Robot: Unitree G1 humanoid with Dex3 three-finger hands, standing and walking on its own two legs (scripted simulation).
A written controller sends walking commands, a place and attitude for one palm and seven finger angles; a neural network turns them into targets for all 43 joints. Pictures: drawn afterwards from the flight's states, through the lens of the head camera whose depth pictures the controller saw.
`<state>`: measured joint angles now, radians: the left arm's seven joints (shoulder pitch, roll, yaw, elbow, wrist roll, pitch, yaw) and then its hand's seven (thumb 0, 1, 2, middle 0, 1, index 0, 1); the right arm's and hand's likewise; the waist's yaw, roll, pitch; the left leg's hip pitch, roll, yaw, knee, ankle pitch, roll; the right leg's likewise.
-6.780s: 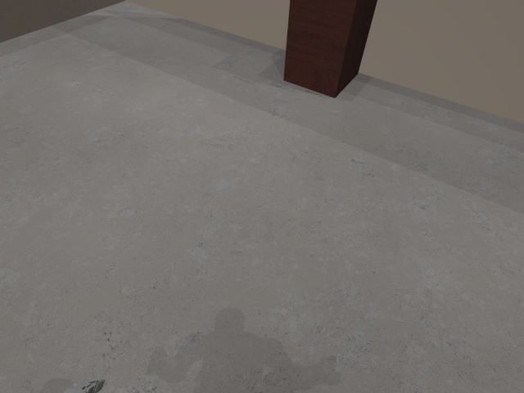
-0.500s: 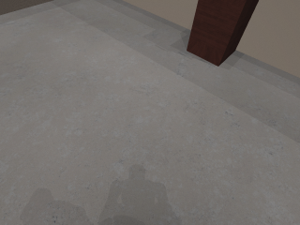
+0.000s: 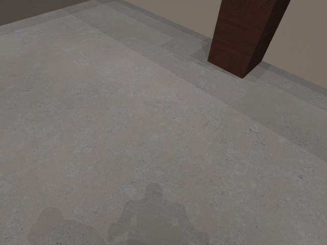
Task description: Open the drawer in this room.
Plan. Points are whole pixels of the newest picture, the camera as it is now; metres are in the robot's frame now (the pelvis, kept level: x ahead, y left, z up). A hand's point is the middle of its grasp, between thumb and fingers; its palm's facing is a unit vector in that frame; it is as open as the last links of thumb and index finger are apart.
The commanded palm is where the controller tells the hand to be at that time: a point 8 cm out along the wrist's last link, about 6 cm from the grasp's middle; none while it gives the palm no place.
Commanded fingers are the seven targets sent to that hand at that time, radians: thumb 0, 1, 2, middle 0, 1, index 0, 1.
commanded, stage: stand and wait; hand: left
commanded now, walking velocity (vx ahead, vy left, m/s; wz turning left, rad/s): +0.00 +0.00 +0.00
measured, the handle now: out of the picture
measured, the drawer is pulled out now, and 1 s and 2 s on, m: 0.00 0.00 0.00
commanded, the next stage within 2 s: turn or walk to find it in 0.64 s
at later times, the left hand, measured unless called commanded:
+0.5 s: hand out of the picture +0.02 +0.25 -0.15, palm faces +0.00 -0.95 -0.33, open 7.4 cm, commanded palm none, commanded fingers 0.00 0.90 0.90 -0.20 -0.30 -0.20 -0.30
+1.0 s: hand out of the picture -0.01 +0.20 -0.17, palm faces +0.04 -0.97 -0.25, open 7.4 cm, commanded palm none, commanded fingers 0.00 0.90 0.90 -0.20 -0.30 -0.20 -0.30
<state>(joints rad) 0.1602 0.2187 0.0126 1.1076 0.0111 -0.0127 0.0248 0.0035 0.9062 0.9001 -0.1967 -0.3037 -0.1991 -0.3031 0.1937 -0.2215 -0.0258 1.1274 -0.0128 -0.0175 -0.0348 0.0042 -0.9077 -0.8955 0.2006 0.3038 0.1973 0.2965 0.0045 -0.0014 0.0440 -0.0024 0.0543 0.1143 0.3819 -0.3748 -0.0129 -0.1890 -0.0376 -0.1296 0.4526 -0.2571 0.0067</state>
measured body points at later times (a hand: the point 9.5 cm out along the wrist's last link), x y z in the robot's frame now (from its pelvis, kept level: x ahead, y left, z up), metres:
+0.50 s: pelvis -0.04 +0.00 +0.01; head -0.03 +0.00 +0.46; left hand +0.02 +0.30 -0.13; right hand +0.03 -0.30 -0.13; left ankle -0.11 +0.11 -0.74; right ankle -0.01 -0.12 -0.74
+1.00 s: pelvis -0.05 -0.01 +0.00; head -0.03 -0.01 +0.45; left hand -0.01 +0.25 -0.15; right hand +0.01 -0.25 -0.15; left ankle -0.11 +0.11 -0.74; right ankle -0.01 -0.12 -0.74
